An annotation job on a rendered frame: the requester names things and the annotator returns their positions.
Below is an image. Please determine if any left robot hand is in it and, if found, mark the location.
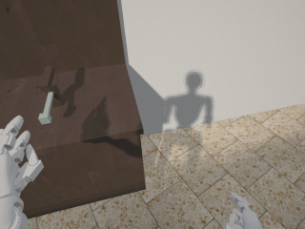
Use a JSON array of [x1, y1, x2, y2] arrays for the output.
[[0, 115, 44, 198]]

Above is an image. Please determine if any robot left forearm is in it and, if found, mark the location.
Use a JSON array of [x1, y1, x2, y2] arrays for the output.
[[0, 196, 29, 229]]

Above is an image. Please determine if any right robot hand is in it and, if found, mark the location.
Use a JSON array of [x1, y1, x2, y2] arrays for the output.
[[226, 192, 262, 229]]

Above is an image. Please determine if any counter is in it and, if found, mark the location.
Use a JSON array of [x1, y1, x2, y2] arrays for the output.
[[0, 0, 146, 219]]

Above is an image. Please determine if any tap lever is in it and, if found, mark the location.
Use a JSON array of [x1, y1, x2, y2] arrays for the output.
[[38, 92, 54, 125]]

